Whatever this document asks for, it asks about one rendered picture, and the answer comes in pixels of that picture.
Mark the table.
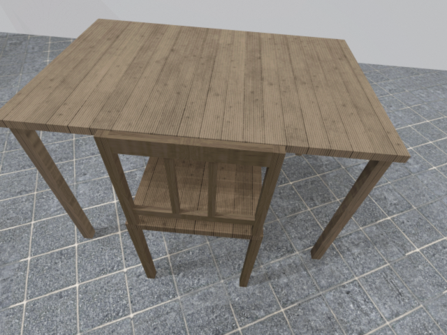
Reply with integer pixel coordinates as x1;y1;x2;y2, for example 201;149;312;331
0;19;411;260

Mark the chair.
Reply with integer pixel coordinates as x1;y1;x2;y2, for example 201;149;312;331
94;130;286;287

